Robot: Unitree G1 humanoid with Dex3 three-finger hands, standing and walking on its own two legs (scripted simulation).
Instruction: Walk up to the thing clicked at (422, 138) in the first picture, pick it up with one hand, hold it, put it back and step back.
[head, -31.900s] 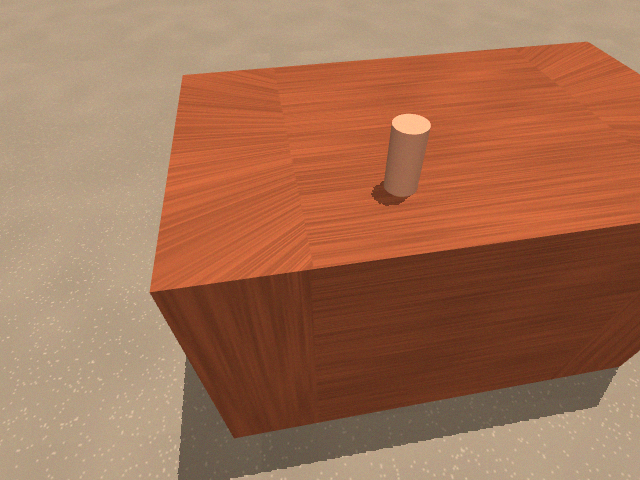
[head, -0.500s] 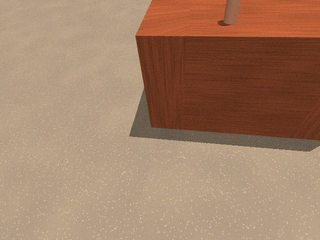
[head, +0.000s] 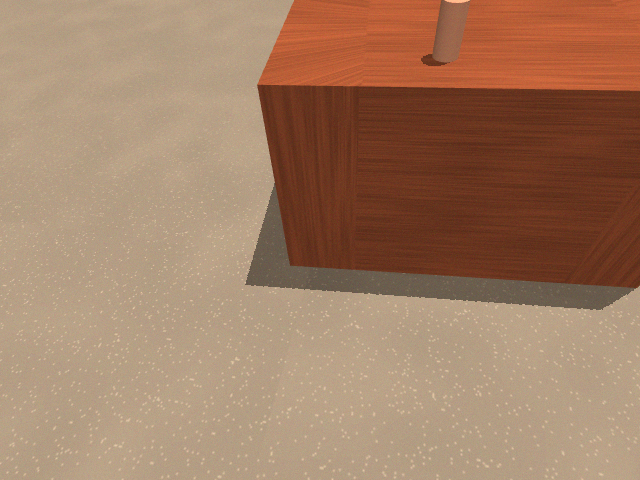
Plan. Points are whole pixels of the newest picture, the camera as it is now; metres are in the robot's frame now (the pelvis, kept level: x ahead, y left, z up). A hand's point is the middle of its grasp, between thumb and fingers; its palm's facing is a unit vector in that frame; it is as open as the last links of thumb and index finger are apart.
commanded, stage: step back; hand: right
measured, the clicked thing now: (450, 28) +1.12 -0.24 +0.06
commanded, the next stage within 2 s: stand in 0.34 s
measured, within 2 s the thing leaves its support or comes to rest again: neither
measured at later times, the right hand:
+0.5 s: hand out of the picture +0.13 -0.23 -0.13, palm faces +0.03 +0.94 -0.33, open 7.4 cm
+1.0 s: hand out of the picture +0.07 -0.24 -0.14, palm faces +0.03 +0.94 -0.33, open 7.4 cm
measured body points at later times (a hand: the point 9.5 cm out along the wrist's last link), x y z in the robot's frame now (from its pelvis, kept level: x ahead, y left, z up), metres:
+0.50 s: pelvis +0.02 +0.02 +0.01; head +0.03 +0.02 +0.46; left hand +0.13 +0.32 -0.11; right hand +0.13 -0.27 -0.11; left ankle +0.04 +0.15 -0.73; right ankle +0.01 -0.11 -0.73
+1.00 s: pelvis +0.01 +0.01 +0.02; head +0.02 +0.01 +0.47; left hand +0.10 +0.32 -0.11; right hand +0.07 -0.29 -0.12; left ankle +0.04 +0.15 -0.73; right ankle +0.01 -0.11 -0.73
